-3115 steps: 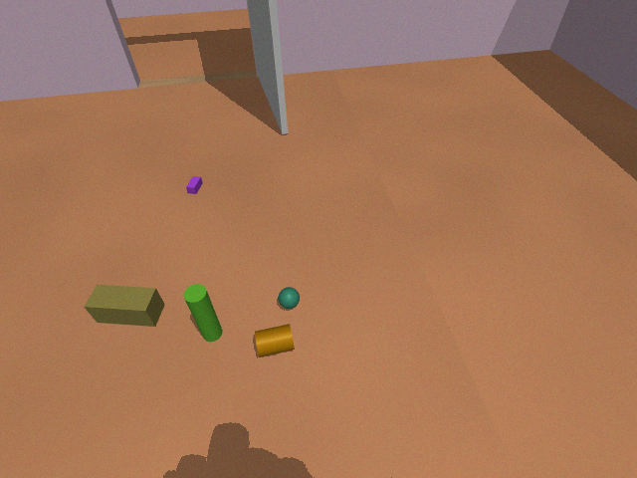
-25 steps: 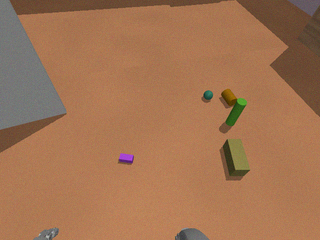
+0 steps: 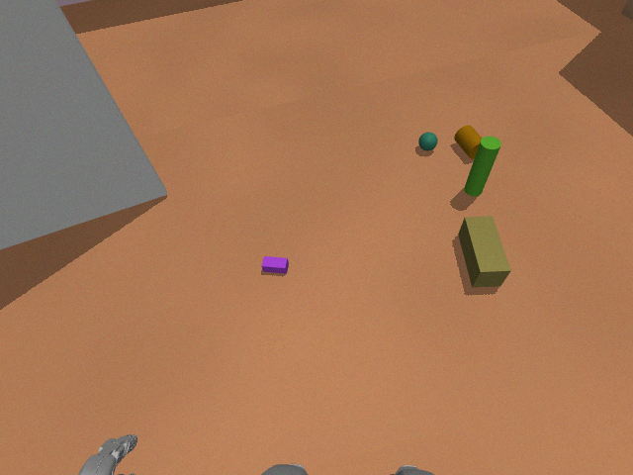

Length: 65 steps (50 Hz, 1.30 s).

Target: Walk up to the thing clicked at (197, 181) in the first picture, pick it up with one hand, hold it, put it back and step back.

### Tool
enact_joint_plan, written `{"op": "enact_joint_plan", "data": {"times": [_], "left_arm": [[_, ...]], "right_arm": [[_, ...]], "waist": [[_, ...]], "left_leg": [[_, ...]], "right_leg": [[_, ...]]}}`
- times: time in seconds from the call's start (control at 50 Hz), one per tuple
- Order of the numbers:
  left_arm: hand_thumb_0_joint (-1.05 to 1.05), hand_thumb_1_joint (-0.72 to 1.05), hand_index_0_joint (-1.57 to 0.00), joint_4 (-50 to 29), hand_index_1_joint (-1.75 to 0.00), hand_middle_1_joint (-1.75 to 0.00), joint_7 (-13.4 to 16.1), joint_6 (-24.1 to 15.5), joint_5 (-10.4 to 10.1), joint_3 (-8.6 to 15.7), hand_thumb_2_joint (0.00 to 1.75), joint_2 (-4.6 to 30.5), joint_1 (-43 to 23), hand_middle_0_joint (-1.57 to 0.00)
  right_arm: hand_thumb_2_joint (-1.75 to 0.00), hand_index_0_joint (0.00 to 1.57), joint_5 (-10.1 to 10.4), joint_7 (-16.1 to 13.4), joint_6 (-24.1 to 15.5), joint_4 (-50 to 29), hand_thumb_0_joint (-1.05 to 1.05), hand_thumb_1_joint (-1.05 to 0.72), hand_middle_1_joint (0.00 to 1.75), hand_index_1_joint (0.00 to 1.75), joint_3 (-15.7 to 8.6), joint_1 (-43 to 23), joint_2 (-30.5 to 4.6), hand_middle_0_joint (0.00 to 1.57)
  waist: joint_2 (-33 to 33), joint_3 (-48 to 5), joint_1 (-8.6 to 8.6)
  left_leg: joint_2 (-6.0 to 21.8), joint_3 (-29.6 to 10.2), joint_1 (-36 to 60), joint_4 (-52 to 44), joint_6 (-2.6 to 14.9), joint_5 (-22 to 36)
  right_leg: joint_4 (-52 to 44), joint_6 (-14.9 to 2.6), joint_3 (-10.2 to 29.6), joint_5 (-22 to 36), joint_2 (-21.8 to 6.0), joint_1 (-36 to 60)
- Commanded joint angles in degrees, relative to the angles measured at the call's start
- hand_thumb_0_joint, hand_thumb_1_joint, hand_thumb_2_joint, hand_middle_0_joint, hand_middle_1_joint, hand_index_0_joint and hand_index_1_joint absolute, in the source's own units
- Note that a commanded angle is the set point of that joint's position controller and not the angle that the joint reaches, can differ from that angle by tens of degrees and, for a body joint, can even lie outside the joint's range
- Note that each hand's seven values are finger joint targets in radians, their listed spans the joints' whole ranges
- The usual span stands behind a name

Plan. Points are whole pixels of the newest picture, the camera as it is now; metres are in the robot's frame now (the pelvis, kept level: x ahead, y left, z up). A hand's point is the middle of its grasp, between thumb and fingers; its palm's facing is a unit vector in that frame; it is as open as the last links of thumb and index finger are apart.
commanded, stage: step back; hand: left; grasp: from above
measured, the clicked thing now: (275, 265) +0.84 +0.27 -0.74
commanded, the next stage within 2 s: stand in 1.60 s
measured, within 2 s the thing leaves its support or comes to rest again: neither
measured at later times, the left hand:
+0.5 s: hand out of the picture -0.12 +0.24 -0.15, palm faces -0.04 -0.91 -0.42, open 7.4 cm
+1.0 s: hand out of the picture -0.18 +0.27 -0.14, palm faces +0.04 -0.92 -0.38, open 7.4 cm
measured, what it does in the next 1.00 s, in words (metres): walks backwards: left foot, then right foot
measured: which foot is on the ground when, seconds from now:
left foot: up 0.00-0.06, down 0.08-0.46, up 0.48-0.76, down 0.78-1.00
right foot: down 0.00-0.10, up 0.12-0.40, down 0.42-0.82, up 0.84-1.00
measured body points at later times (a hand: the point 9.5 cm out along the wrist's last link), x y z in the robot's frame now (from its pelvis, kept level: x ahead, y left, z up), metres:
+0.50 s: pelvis -0.18 -0.03 -0.01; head -0.14 -0.05 +0.44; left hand -0.12 +0.29 -0.12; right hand -0.04 -0.34 -0.13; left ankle -0.07 +0.11 -0.71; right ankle -0.20 -0.14 -0.73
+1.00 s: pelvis -0.23 -0.02 +0.01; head -0.22 -0.01 +0.46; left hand -0.18 +0.32 -0.11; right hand -0.17 -0.32 -0.11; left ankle -0.24 +0.12 -0.73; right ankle -0.18 -0.13 -0.70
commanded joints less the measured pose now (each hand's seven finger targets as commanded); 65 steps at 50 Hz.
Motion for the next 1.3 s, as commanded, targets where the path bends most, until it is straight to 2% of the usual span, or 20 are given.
{"op": "enact_joint_plan", "data": {"times": [0.0, 0.04, 0.06, 0.1, 0.12, 0.18, 0.28, 0.38, 0.42, 0.46, 0.54, 0.66, 0.76, 0.8, 0.84, 0.9, 1.04, 1.08, 1.12, 1.28], "left_arm": [[0.00, 0.90, -0.20, -5.0, -0.30, -0.30, 1.6, -0.4, -0.9, 4.0, 0.90, 14.2, 0.4, -0.20], [0.00, 0.90, -0.20, -5.6, -0.30, -0.30, 1.0, 0.5, -1.5, 3.2, 0.90, 14.2, -1.8, -0.20], [0.00, 0.90, -0.20, -6.0, -0.30, -0.30, 0.8, 0.7, -1.6, 2.6, 0.90, 12.4, -0.5, -0.20], [0.00, 0.90, -0.20, -6.2, -0.30, -0.30, 1.7, 0.8, -1.7, 3.4, 0.90, 13.0, -4.4, -0.20], [0.00, 0.90, -0.20, -5.0, -0.30, -0.30, 1.7, 0.8, -1.2, 3.9, 0.90, 14.7, -4.6, -0.20], [0.00, 0.90, -0.20, -1.6, -0.30, -0.30, 0.9, 0.8, -2.4, 3.5, 0.90, 13.0, 2.5, -0.20], [0.00, 0.90, -0.20, -1.5, -0.30, -0.30, 0.7, -0.7, -1.6, 2.4, 0.90, 10.9, 1.2, -0.20], [0.00, 0.90, -0.20, 4.1, -0.30, -0.30, 0.8, -2.6, -1.3, 2.1, 0.90, 10.7, 8.7, -0.20], [0.00, 0.90, -0.20, 5.1, -0.30, -0.30, 0.8, -3.4, 0.2, 3.7, 0.90, 16.0, 8.5, -0.20], [0.00, 0.90, -0.20, 1.3, -0.30, -0.30, 1.0, -3.0, 0.6, 5.6, 0.90, 25.6, 1.6, -0.20], [0.00, 0.90, -0.20, 1.3, -0.30, -0.30, 1.3, -3.8, -0.3, 3.7, 0.90, 15.2, -4.2, -0.20], [0.00, 0.90, -0.20, 3.3, -0.30, -0.30, 0.3, -4.4, 0.5, 4.9, 0.90, 16.3, 5.0, -0.20], [0.00, 0.90, -0.20, 2.7, -0.30, -0.30, -0.6, -3.0, 0.0, 3.2, 0.90, 15.2, 2.1, -0.20], [0.00, 0.90, -0.20, 1.6, -0.30, -0.30, -0.8, -3.1, -1.5, 0.9, 0.90, 8.4, 2.2, -0.20], [0.00, 0.90, -0.20, 2.7, -0.30, -0.30, -1.0, -3.5, -0.7, 3.3, 0.90, 16.8, -2.9, -0.20], [0.00, 0.90, -0.20, 5.1, -0.30, -0.30, -2.0, -4.2, -1.2, 2.7, 0.90, 13.8, 1.7, -0.20], [0.00, 0.90, -0.20, 8.4, -0.30, -0.30, -1.5, -5.4, -0.9, 2.6, 0.90, 11.3, 6.0, -0.20], [0.00, 0.90, -0.20, 9.9, -0.30, -0.30, -0.4, -6.4, 0.2, 4.1, 0.90, 16.1, 9.2, -0.20], [0.00, 0.90, -0.20, 7.1, -0.30, -0.30, -0.4, -6.3, 0.0, 4.6, 0.90, 20.7, 3.8, -0.20], [0.00, 0.90, -0.20, 6.6, -0.30, -0.30, 0.1, -6.9, -1.3, 2.6, 0.90, 15.0, 0.2, -0.20]], "right_arm": [[-0.90, 0.20, -0.7, -0.5, -2.1, -4.3, 0.00, -0.90, 0.30, 0.30, -2.5, 3.0, -8.4, 0.20], [-0.90, 0.20, -1.1, -0.4, -2.0, -2.6, 0.00, -0.90, 0.30, 0.30, -3.4, 6.5, -8.8, 0.20], [-0.90, 0.20, -1.9, -0.4, -2.0, -3.0, 0.00, -0.90, 0.30, 0.30, -4.2, 5.4, -11.8, 0.20], [-0.90, 0.20, -2.2, 0.4, -1.6, -5.4, 0.00, -0.90, 0.30, 0.30, -5.5, 0.6, -20.9, 0.20], [-0.90, 0.20, -2.2, 0.1, -2.1, -5.8, 0.00, -0.90, 0.30, 0.30, -5.4, -2.6, -19.1, 0.20], [-0.90, 0.20, -2.4, -0.3, -2.1, -7.0, 0.00, -0.90, 0.30, 0.30, -3.0, -7.9, -11.6, 0.20], [-0.90, 0.20, -1.8, 0.3, -1.0, -6.3, 0.00, -0.90, 0.30, 0.30, -3.3, -3.2, -10.8, 0.20], [-0.90, 0.20, -1.1, 1.0, 0.8, -6.0, 0.00, -0.90, 0.30, 0.30, -3.7, -5.0, -13.1, 0.20], [-0.90, 0.20, -0.3, 1.2, 1.0, -6.4, 0.00, -0.90, 0.30, 0.30, -2.3, -4.6, -8.5, 0.20], [-0.90, 0.20, -0.8, 0.0, 1.2, -7.5, 0.00, -0.90, 0.30, 0.30, -3.6, -8.3, -10.6, 0.20], [-0.90, 0.20, -0.2, 1.0, 0.3, -2.5, 0.00, -0.90, 0.30, 0.30, -2.9, -1.6, -9.7, 0.20], [-0.90, 0.20, -1.5, 1.8, -1.7, -2.4, 0.00, -0.90, 0.30, 0.30, -2.5, -3.9, -9.5, 0.20], [-0.90, 0.20, -1.9, 2.3, -3.7, 2.7, 0.00, -0.90, 0.30, 0.30, -3.8, 4.4, -9.3, 0.20], [-0.90, 0.20, -2.9, 1.6, -4.4, 2.0, 0.00, -0.90, 0.30, 0.30, -5.1, 5.3, -15.7, 0.20], [-0.90, 0.20, -2.0, 1.8, -4.5, 0.8, 0.00, -0.90, 0.30, 0.30, -5.4, 1.4, -18.2, 0.20], [-0.90, 0.20, -2.3, 1.7, -5.2, 0.2, 0.00, -0.90, 0.30, 0.30, -3.8, -1.5, -12.2, 0.20], [-0.90, 0.20, -1.4, 1.9, -3.7, -0.4, 0.00, -0.90, 0.30, 0.30, -3.6, -3.0, -11.4, 0.20], [-0.90, 0.20, -0.5, 1.6, -3.5, -1.1, 0.00, -0.90, 0.30, 0.30, -1.0, 0.1, -3.7, 0.20], [-0.90, 0.20, -1.0, 0.6, -3.0, 0.5, 0.00, -0.90, 0.30, 0.30, -2.7, 1.5, -9.2, 0.20], [-0.90, 0.20, -0.8, 1.1, -3.2, 3.5, 0.00, -0.90, 0.30, 0.30, -1.8, 2.3, -7.2, 0.20]], "waist": [[-14.1, -15.3, 1.08], [-11.5, -15.8, -1.04], [-4.3, -15.4, -0.21], [13.1, -12.2, -3.00], [10.5, -8.8, -2.00], [4.0, -9.0, 3.04], [8.2, -9.8, -1.16], [10.2, -16.2, 0.95], [-3.5, -13.5, 0.78], [-17.3, -5.4, 4.19], [-7.3, -4.4, -2.14], [-13.7, -7.7, 4.72], [-8.2, -8.6, -0.29], [12.6, -8.5, -1.79], [4.4, 0.1, -1.98], [5.0, -1.4, -0.07], [7.9, -6.7, 2.35], [-10.2, -8.6, 3.23], [-7.3, -6.1, 2.22], [-9.9, -8.2, 0.43]], "left_leg": [[3.0, 4.2, -0.3, -20.0, 1.52, 5.0], [2.5, 5.7, 8.3, -31.7, 2.69, 19.0], [9.1, -4.6, 12.4, -32.3, 4.98, 23.0], [27.7, -25.5, 2.7, -36.2, 18.96, 30.6], [28.7, -26.6, -3.6, -37.3, 20.44, 29.0], [17.6, -6.5, 4.6, -31.0, 14.22, 38.3], [16.0, -4.3, 14.5, -27.4, 15.59, 38.3], [15.4, -2.4, 12.2, -20.5, 11.88, 28.9], [6.6, -0.5, -5.6, -10.5, 6.05, 9.7], [2.2, -5.3, -6.6, 7.5, 0.88, -4.7], [-1.8, -4.5, -8.7, 12.5, 0.57, 6.5], [3.1, -0.1, -11.9, -7.8, -0.76, 1.1], [2.1, 6.0, 15.5, -34.9, 2.80, 10.1], [20.6, -26.8, 21.0, -43.4, 9.82, -11.4], [24.4, -28.5, 2.3, -45.1, 16.07, -22.3], [15.6, -12.0, 7.9, -40.3, 11.30, -4.1], [13.7, -3.5, -0.1, -28.5, 9.35, 3.3], [4.6, 3.1, -10.4, -8.2, 4.60, 2.6], [3.9, -1.1, -8.3, 0.2, 2.50, -5.0], [6.3, 3.4, 0.1, -11.4, 1.63, 5.9]], "right_leg": [[-1.1, -9.54, 12.7, 28.4, -13.3, 19.5], [1.9, -6.51, 11.0, 20.6, -11.0, 12.0], [5.7, -3.46, 9.3, 10.4, -7.2, 3.4], [26.9, 0.39, 5.4, -25.7, 5.0, -3.9], [34.9, 0.24, 10.0, -24.4, 4.1, -1.2], [39.1, -0.10, 10.2, -15.5, 7.0, -6.4], [20.5, 3.16, 4.9, -16.9, 4.6, -5.8], [-13.5, 1.04, -2.3, -2.9, 2.6, 10.3], [-15.1, -1.70, 14.5, -4.5, -4.8, 16.9], [-24.0, -15.87, 38.7, -18.8, -25.5, -7.6], [-13.9, -7.21, 10.9, 0.0, -10.3, 1.8], [-16.8, -9.07, 17.3, -26.5, -13.0, 17.3], [-6.8, -5.67, 7.2, -17.7, -9.2, 1.6], [13.8, 0.37, -3.3, -19.2, 2.1, -18.3], [19.4, -0.51, 3.6, -18.0, -2.1, -10.6], [13.3, -0.44, 1.6, -10.4, -1.8, -9.1], [-8.2, -0.39, -3.0, -2.9, 1.6, 12.6], [-17.2, -2.08, 15.7, -6.6, -7.6, 22.6], [-22.8, -11.22, 33.9, -25.3, -21.8, 9.4], [-12.7, -7.93, 10.2, 16.9, -13.4, 8.5]]}}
